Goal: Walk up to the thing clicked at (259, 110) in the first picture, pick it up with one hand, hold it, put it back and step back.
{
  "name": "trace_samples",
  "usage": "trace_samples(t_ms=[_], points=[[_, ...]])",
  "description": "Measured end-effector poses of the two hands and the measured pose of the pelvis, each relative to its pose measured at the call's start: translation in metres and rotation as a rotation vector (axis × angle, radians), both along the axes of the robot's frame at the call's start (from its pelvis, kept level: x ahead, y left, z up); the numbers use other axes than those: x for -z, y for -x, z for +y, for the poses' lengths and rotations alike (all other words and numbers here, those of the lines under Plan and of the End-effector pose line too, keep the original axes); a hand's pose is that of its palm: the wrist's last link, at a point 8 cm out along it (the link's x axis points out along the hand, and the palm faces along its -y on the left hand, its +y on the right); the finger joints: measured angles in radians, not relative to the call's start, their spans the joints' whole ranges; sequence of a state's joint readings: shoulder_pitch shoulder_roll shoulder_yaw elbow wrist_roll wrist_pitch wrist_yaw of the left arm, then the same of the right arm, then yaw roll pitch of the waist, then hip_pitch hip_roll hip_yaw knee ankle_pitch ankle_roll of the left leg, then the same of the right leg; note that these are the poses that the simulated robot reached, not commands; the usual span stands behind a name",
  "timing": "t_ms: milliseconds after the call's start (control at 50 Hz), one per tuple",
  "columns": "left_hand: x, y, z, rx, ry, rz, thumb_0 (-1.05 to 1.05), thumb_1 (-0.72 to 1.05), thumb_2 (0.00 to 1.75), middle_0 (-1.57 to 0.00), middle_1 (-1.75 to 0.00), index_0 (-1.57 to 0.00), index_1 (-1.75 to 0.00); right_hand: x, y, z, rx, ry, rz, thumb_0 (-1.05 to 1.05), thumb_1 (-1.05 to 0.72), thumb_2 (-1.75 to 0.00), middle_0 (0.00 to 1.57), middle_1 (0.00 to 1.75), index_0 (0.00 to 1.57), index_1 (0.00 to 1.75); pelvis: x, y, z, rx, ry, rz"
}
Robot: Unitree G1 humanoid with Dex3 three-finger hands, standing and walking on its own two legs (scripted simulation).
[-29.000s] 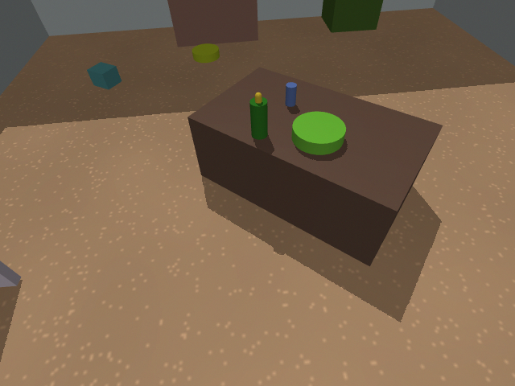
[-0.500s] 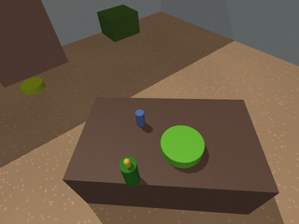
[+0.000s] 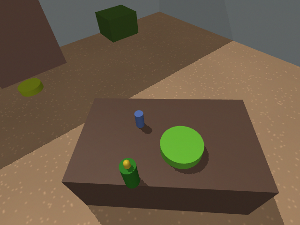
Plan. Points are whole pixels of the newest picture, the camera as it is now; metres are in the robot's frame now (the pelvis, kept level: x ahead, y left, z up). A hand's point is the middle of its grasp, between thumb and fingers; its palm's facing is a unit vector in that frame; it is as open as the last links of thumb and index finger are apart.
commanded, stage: stand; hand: left
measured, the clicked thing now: (129, 172) +0.39 +0.14 -0.29
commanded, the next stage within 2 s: step back in 0.42 s
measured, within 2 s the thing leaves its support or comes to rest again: neither
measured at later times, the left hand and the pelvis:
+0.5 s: hand out of the picture +0.08 +0.26 -0.16, palm faces +0.01 -0.93 -0.36, open 7.4 cm; pelvis -0.01 +0.00 +0.00, yaw +0 degrees
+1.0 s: hand out of the picture +0.03 +0.33 -0.18, palm faces -0.07 -0.93 -0.35, open 7.4 cm; pelvis -0.09 +0.07 -0.01, yaw -3 degrees
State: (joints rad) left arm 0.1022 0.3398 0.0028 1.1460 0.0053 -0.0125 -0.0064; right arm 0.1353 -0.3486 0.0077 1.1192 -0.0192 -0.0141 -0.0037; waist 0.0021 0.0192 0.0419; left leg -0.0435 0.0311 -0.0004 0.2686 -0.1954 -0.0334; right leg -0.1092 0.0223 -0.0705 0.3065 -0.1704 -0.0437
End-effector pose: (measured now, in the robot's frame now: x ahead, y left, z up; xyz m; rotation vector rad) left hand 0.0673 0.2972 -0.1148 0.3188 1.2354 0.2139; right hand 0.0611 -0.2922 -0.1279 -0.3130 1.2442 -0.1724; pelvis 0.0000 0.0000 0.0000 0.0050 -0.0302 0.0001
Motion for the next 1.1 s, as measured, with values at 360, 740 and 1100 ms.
trace_samples(t_ms=[360, 740, 1100], points=[[0.001, -0.002, 0.001, 0.004, -0.002, 0.005, 0.0, 0.9, 0.9, -0.2, -0.3, -0.21, -0.3, 0.0, 0.0, 0.0, 0.007, 0.0, 0.004, 0.01, -0.91, -0.9, 0.2, 0.3, 0.21, 0.3, 0.0, -0.002, 0.0, 0.003, 0.001, 0.001], [0.021, -0.012, 0.055, 0.069, -0.026, -0.087, 0.0, 0.9, 0.9, -0.2, -0.3, -0.21, -0.3, -0.002, 0.042, 0.011, 0.026, 0.11, 0.017, 0.01, -0.91, -0.9, 0.2, 0.3, 0.2, 0.3, 0.023, 0.051, 0.047, 0.007, 0.007, 0.011], [0.025, 0.067, 0.076, 0.096, -0.02, 0.0, 0.0, 0.9, 0.9, -0.2, -0.3, -0.21, -0.3, -0.009, 0.102, 0.052, 0.044, 0.089, -0.069, 0.01, -0.9, -0.9, 0.2, 0.3, 0.21, 0.3, 0.018, 0.118, 0.069, 0.076, 0.018, 0.005]])
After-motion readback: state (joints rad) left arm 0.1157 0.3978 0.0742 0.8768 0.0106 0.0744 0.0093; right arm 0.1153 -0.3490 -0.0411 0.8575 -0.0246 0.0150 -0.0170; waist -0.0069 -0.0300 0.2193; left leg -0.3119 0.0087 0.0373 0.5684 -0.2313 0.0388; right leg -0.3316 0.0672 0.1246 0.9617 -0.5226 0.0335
